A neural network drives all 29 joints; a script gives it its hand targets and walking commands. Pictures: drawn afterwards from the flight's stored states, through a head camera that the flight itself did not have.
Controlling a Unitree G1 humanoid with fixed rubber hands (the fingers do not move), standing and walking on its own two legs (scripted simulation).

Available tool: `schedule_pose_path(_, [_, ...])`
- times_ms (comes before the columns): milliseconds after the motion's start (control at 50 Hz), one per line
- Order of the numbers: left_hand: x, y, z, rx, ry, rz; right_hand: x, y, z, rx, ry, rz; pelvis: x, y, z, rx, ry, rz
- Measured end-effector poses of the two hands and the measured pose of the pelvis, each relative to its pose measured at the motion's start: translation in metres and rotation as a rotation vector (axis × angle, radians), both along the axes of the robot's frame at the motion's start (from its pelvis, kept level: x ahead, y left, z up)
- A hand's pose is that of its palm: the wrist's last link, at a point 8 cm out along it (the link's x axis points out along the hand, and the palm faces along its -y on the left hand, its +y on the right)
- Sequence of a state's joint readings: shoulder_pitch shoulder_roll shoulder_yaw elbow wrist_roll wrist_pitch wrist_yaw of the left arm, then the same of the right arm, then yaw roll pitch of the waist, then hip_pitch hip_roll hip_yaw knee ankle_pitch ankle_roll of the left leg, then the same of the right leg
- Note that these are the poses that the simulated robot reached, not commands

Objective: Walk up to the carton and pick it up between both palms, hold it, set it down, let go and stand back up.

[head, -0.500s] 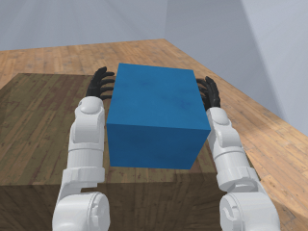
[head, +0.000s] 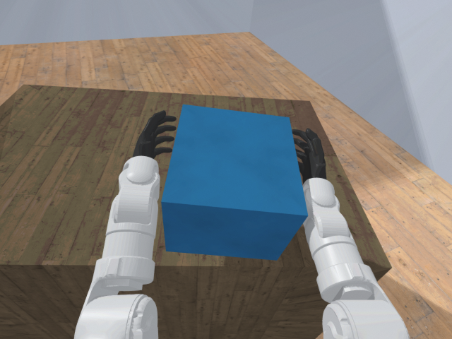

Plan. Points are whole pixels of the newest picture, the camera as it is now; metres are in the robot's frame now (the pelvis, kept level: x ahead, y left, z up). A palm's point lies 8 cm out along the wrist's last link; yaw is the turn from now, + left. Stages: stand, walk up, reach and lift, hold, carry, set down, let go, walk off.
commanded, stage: set down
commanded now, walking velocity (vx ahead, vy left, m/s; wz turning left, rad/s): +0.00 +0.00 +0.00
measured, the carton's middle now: (229, 182) +0.37 +0.00 +0.11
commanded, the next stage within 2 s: none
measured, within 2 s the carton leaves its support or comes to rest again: rests again in 1.76 s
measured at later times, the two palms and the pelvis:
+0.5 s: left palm (149, 163) +0.39 +0.15 +0.13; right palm (305, 178) +0.38 -0.15 +0.11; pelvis +0.00 +0.00 +0.00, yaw -1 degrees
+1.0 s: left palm (159, 170) +0.41 +0.13 +0.10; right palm (308, 184) +0.39 -0.16 +0.09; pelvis +0.01 +0.00 +0.00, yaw -2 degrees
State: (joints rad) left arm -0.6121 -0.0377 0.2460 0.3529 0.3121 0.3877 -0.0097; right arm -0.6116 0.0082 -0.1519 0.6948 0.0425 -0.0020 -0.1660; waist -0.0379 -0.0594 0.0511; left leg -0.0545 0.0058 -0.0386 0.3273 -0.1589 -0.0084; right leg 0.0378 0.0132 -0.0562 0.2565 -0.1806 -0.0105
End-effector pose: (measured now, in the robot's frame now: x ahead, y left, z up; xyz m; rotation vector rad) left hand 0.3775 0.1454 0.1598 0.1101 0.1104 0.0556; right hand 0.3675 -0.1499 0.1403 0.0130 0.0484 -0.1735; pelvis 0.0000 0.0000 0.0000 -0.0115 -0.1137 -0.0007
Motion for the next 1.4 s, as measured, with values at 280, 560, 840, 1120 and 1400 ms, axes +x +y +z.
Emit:
schedule_pose_path(280, [0.008,0.006,-0.021,-0.016,0.048,0.001,0.008,0.006,-0.013,-0.02,0.045,-0.001,0.004,0.004,0.001,-0.001,0.017,-0.013])
schedule_pose_path(560, [0.017,-0.001,-0.035,-0.008,0.085,0.0,0.013,-0.001,-0.029,-0.007,0.077,-0.005,0.003,0.003,0.001,-0.002,0.075,-0.023])
schedule_pose_path(840, [0.024,-0.014,-0.054,-0.04,0.136,-0.006,0.016,-0.015,-0.044,-0.012,0.126,-0.012,0.003,-0.005,0.002,0.008,0.11,-0.033])
schedule_pose_path(1120, [0.029,-0.009,-0.071,-0.033,0.14,-0.008,0.023,-0.009,-0.058,-0.014,0.13,-0.007,0.011,-0.002,0.002,0.006,0.142,-0.036])
schedule_pose_path(1400, [0.026,-0.008,-0.085,-0.028,0.148,-0.007,0.019,-0.009,-0.07,-0.019,0.136,-0.01,0.01,0.001,0.001,0.001,0.172,-0.036])
